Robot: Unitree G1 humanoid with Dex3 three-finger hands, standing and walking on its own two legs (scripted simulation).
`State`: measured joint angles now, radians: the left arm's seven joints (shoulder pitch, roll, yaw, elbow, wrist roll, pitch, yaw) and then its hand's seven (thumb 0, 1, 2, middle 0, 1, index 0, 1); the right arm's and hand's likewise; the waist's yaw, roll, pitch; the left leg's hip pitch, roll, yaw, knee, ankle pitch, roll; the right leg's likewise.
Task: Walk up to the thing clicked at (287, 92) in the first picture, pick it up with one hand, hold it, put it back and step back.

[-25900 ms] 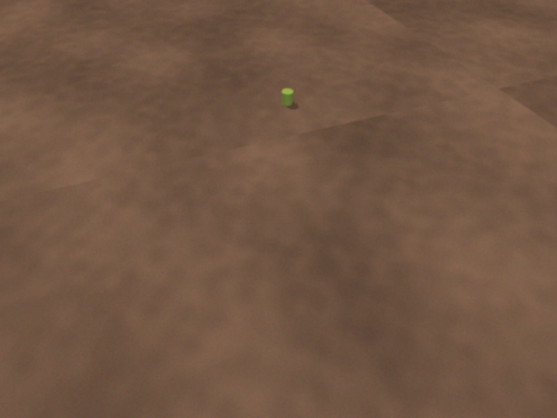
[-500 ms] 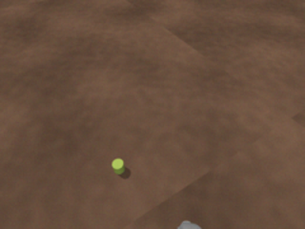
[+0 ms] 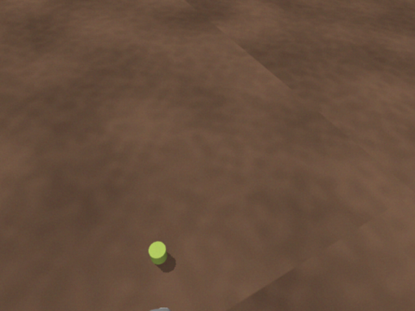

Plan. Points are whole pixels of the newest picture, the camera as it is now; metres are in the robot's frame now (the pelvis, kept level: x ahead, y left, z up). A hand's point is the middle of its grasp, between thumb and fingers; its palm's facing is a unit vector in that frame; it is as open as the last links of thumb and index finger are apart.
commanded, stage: walk up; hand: left
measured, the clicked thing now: (158, 253) +0.47 +0.22 -0.71
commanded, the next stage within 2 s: stand in 1.46 s
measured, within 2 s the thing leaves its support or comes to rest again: neither
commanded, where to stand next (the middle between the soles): +0.10 -0.03 m, yaw +2 degrees
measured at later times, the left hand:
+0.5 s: hand (94, 305) +0.16 +0.24 -0.13, palm faces -0.04 -0.93 -0.36, open 7.3 cm
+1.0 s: hand (100, 305) +0.16 +0.23 -0.13, palm faces -0.04 -0.94 -0.33, open 7.3 cm
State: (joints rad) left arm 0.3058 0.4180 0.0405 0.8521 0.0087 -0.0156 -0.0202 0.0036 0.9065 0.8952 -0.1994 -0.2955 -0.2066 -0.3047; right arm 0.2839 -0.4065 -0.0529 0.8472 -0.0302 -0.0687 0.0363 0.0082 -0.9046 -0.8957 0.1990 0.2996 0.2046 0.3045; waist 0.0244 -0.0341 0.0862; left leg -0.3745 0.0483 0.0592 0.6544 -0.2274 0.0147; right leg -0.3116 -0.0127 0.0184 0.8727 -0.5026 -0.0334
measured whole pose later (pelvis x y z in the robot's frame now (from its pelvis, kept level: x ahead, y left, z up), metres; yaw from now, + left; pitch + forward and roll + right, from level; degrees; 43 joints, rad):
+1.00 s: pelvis +0.06 -0.02 +0.03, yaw -2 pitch -3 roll +0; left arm 0.06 0.34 0.01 1.16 0.01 -0.01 -0.01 0.00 0.91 0.90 -0.20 -0.30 -0.21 -0.30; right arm 0.08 -0.37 0.00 1.16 -0.01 -0.01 0.02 0.01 -0.90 -0.90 0.20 0.30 0.20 0.30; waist 0.00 0.00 0.05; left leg -0.12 0.05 0.05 0.34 -0.17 -0.03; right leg -0.13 -0.03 -0.01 0.34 -0.17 0.02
